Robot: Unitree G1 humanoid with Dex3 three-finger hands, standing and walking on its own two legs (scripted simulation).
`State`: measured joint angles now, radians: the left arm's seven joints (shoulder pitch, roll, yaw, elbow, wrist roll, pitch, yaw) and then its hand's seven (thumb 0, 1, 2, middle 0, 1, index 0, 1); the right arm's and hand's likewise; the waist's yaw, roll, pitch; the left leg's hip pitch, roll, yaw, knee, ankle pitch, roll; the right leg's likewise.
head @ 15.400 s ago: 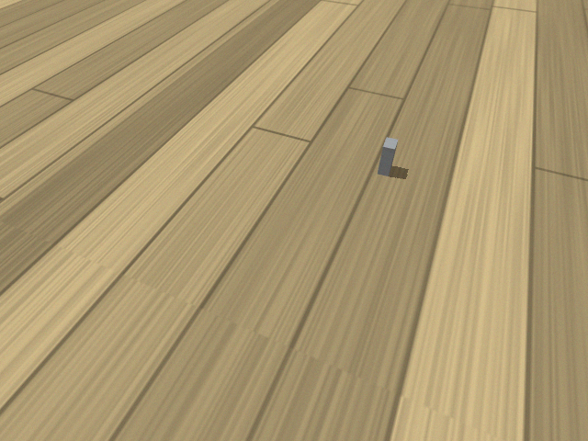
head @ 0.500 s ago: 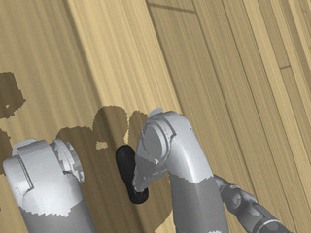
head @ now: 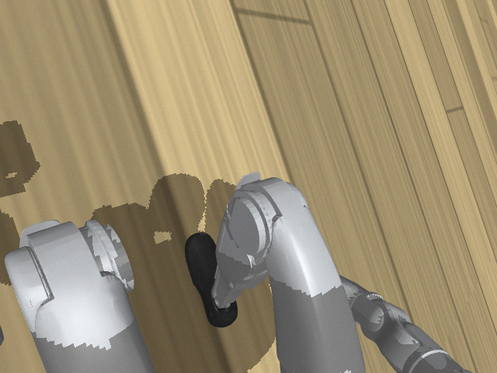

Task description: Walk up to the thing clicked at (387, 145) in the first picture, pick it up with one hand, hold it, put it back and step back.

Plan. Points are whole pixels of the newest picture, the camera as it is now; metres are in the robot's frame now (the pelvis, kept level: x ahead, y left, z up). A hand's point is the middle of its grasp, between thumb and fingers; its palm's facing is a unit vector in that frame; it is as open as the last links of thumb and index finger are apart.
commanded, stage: settle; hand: left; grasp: from the side
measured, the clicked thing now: out of the picture +0.45 +0.28 -0.21
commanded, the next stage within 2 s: hold in 0.50 s
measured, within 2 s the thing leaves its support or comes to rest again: leaves its support in 0.16 s
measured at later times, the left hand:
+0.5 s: hand out of the picture +0.42 +0.31 -0.11, palm faces +0.41 -0.91 -0.03, open 12.3 cm
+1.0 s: hand out of the picture +0.38 +0.30 +0.04, palm faces +0.34 -0.94 -0.09, open 12.3 cm
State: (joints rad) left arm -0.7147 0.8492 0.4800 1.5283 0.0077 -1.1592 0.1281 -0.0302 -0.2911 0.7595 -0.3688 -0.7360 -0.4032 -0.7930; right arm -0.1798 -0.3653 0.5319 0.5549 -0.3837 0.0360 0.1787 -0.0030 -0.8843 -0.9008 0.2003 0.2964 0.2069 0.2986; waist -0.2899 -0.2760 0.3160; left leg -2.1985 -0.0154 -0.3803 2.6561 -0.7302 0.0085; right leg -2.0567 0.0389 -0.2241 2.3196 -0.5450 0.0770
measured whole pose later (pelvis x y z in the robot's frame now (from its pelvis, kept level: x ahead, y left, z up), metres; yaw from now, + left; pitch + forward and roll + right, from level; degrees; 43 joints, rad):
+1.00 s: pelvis +0.02 -0.02 +0.07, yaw +10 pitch +31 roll -9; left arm -0.42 0.42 0.32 0.62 -0.13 -0.57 -0.11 -0.05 -0.35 0.90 -0.35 -0.80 -0.38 -0.89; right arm 0.06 -0.29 0.06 0.62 -0.04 0.07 0.10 0.00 -0.91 -0.90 0.20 0.30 0.21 0.30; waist -0.09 0.00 -0.12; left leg -2.18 -0.02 -0.14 2.34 -0.71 0.00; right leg -2.13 -0.05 -0.05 2.21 -0.63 0.06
